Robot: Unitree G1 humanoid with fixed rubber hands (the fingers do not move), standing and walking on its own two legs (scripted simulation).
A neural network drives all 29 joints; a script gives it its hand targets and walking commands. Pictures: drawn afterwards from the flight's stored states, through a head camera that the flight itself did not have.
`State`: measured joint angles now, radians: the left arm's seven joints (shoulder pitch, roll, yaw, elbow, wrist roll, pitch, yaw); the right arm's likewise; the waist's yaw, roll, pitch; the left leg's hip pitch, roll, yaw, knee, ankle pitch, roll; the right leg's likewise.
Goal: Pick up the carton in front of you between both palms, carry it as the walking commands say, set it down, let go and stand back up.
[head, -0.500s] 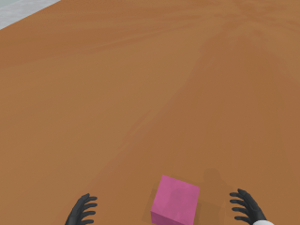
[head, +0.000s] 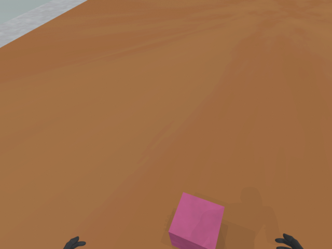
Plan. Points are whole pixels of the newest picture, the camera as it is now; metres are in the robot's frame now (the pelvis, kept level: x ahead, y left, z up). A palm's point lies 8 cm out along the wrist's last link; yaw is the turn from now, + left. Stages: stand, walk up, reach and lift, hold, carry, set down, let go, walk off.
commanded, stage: stand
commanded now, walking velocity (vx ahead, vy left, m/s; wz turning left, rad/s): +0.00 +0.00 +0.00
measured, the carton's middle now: (196, 227) +0.37 -0.06 -0.64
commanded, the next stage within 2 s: none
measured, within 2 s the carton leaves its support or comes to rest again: neither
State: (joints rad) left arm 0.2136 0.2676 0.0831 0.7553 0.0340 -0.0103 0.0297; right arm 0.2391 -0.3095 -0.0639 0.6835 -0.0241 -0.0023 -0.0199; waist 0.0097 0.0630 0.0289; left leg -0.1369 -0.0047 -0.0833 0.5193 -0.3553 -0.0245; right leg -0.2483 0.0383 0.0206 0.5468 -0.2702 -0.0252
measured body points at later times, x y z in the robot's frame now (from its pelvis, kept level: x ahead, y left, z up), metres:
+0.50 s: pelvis -0.01 -0.01 +0.00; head -0.01 -0.02 +0.45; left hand +0.10 +0.28 -0.10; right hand +0.10 -0.29 -0.12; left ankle -0.04 +0.14 -0.73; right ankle +0.01 -0.10 -0.73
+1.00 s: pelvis -0.02 +0.00 +0.01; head -0.02 -0.01 +0.46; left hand +0.08 +0.30 -0.10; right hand +0.07 -0.29 -0.12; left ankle -0.05 +0.14 -0.73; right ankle +0.01 -0.10 -0.73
